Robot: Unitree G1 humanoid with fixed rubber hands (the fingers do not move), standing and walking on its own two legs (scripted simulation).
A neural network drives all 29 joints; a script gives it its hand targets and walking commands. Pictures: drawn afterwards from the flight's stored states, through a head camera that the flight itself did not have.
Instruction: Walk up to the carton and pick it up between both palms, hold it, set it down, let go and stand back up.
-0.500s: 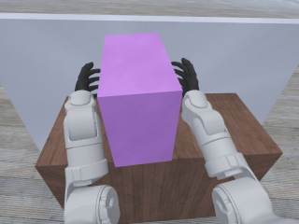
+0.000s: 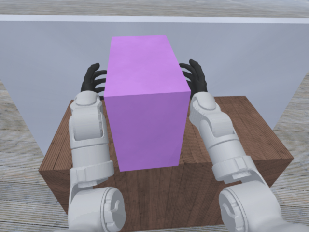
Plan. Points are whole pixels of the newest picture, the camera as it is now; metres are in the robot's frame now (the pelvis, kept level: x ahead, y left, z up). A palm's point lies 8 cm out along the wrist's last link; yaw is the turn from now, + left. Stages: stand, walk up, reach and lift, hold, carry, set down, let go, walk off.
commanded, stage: hold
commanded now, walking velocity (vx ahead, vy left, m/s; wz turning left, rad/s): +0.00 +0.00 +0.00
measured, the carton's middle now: (144, 99) +0.44 +0.01 +0.16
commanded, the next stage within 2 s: none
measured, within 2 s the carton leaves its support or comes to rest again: neither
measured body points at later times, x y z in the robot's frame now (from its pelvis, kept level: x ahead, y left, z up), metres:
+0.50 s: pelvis +0.00 -0.01 +0.00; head -0.05 +0.02 +0.45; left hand +0.38 +0.13 +0.23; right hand +0.38 -0.12 +0.22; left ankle +0.04 +0.10 -0.75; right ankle +0.03 -0.09 -0.75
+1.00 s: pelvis +0.00 +0.00 +0.00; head -0.05 +0.02 +0.45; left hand +0.38 +0.14 +0.23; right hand +0.38 -0.12 +0.22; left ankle +0.04 +0.10 -0.75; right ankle +0.03 -0.09 -0.75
